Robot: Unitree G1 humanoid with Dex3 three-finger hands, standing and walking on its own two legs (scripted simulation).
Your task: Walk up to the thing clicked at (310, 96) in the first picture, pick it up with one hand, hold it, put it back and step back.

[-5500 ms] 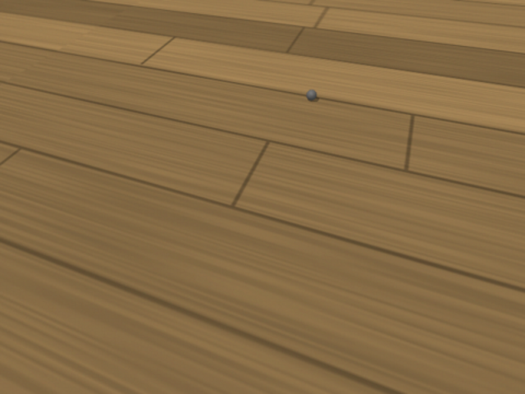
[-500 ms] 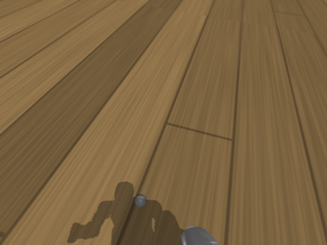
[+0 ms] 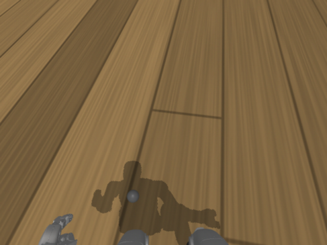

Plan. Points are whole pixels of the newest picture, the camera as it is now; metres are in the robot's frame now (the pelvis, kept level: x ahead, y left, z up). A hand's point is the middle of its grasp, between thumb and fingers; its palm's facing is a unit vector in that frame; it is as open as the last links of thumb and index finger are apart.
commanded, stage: walk up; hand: left
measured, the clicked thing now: (133, 196) +0.43 +0.21 -0.71
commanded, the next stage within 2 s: stand in 1.94 s
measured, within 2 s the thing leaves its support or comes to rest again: neither
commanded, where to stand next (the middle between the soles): +0.05 -0.03 m, yaw +5 degrees
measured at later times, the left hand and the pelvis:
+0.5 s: hand out of the picture +0.04 +0.24 -0.15, palm faces +0.04 -0.92 -0.39, open 7.4 cm; pelvis -0.03 -0.03 -0.01, yaw +3 degrees
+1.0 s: hand out of the picture -0.01 +0.27 -0.13, palm faces +0.06 -0.92 -0.39, open 7.4 cm; pelvis -0.05 +0.00 +0.01, yaw +4 degrees
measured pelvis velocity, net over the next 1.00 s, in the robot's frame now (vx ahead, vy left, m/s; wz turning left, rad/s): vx -0.05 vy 0.00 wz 0.07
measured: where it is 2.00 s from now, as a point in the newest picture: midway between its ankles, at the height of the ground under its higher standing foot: outside the picture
